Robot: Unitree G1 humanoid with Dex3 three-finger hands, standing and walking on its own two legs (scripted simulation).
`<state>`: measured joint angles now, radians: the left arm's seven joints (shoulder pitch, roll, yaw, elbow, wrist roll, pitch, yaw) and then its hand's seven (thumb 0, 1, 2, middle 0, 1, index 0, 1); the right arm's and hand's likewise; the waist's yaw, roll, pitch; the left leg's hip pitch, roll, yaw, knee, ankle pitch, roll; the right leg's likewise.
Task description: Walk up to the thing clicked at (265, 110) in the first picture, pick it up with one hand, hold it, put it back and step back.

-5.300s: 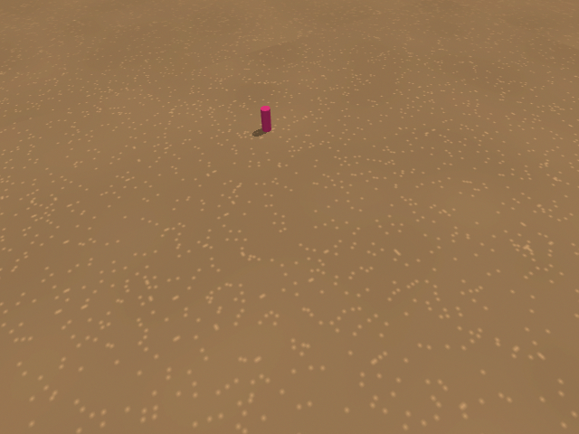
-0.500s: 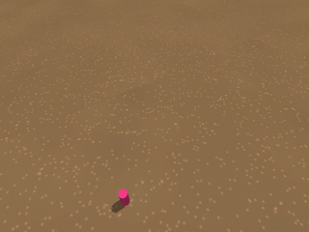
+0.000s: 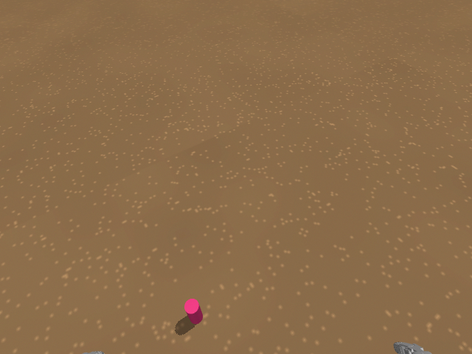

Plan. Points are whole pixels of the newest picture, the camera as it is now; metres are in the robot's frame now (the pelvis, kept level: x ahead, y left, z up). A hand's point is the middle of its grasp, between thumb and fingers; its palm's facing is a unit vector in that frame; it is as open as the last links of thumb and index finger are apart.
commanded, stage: walk up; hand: left
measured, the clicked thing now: (194, 311) +0.38 +0.20 -0.71
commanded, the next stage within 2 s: stand in 0.72 s
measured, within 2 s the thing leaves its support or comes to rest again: neither
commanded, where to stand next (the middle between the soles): +0.04 -0.01 m, yaw +0 degrees
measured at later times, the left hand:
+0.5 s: hand out of the picture +0.09 +0.25 -0.15, palm faces -0.04 -0.94 -0.34, open 7.3 cm
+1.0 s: hand out of the picture +0.09 +0.25 -0.15, palm faces -0.03 -0.94 -0.35, open 7.3 cm
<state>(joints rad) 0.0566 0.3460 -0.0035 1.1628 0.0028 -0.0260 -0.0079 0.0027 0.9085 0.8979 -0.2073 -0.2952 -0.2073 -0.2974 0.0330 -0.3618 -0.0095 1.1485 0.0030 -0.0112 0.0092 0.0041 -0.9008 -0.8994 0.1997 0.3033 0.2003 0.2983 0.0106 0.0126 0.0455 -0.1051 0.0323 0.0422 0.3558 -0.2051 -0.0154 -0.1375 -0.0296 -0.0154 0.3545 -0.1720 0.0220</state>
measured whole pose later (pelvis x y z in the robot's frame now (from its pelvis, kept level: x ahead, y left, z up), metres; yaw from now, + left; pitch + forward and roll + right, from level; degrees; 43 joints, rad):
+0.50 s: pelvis +0.00 +0.00 +0.00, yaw -1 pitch -3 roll +0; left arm 0.08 0.34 0.01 1.16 0.01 -0.01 -0.01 0.00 0.91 0.90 -0.21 -0.30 -0.21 -0.30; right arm 0.11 -0.35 -0.01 1.17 0.00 -0.01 0.01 0.01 -0.90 -0.90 0.20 0.30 0.20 0.30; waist -0.01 0.01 0.05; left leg -0.09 0.03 0.06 0.34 -0.20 -0.01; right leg -0.13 -0.03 0.00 0.34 -0.16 0.02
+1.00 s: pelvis +0.00 +0.00 +0.00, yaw +0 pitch -2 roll +0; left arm 0.09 0.35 0.00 1.14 0.01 -0.01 -0.01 0.00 0.91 0.90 -0.21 -0.30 -0.21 -0.30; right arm 0.08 -0.35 -0.01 1.16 -0.01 -0.01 0.01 0.00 -0.90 -0.90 0.20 0.30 0.20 0.30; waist -0.01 0.00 0.05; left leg -0.08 0.03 0.05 0.30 -0.18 -0.02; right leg -0.12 -0.03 -0.01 0.32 -0.16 0.02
